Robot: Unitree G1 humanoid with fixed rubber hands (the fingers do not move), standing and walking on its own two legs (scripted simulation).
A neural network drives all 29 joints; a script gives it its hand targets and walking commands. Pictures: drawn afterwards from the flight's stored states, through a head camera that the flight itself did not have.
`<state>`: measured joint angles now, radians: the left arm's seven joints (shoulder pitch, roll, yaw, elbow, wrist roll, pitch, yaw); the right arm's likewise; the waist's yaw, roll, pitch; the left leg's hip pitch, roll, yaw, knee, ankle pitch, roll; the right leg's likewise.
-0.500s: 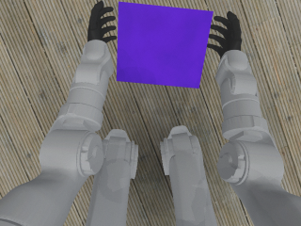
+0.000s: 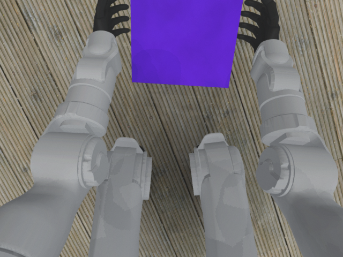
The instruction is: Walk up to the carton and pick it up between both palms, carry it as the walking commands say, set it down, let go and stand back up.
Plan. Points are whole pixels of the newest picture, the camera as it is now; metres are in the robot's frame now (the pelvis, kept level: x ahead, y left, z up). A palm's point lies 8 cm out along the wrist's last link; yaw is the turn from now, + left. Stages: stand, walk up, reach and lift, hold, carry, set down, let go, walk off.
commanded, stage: set down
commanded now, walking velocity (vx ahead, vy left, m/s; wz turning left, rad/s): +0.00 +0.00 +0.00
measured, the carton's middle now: (182, 41) +0.52 -0.04 -0.28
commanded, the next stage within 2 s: none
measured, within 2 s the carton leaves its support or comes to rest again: rests again in 1.60 s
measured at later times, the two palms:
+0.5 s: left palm (107, 34) +0.52 +0.11 -0.19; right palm (263, 43) +0.49 -0.20 -0.19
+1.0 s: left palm (108, 28) +0.53 +0.11 -0.20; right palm (261, 40) +0.50 -0.20 -0.20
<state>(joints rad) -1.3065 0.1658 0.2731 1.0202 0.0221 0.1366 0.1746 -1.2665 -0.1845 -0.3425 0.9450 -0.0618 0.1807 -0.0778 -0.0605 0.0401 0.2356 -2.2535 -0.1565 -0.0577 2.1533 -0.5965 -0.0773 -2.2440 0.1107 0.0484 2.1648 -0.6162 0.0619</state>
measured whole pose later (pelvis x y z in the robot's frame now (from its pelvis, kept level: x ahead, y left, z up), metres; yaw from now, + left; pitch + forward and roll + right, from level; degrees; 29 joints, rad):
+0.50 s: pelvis -0.01 +0.00 -0.02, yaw +0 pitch +34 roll +0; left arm -1.38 0.21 0.24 1.10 -0.01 0.13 0.13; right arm -1.34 -0.24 -0.30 1.05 -0.01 0.16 -0.06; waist -0.06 0.04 0.35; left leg -2.24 -0.12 -0.03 2.23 -0.59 -0.05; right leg -2.23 0.07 0.03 2.23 -0.61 0.04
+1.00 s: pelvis +0.00 +0.00 -0.02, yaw +0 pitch +35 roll +0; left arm -1.41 0.22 0.29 1.11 0.03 0.13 0.06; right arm -1.36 -0.24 -0.35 1.05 -0.06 0.15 0.00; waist -0.06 0.04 0.35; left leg -2.25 -0.10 -0.02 2.24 -0.61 -0.04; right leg -2.24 0.05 0.02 2.25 -0.63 0.03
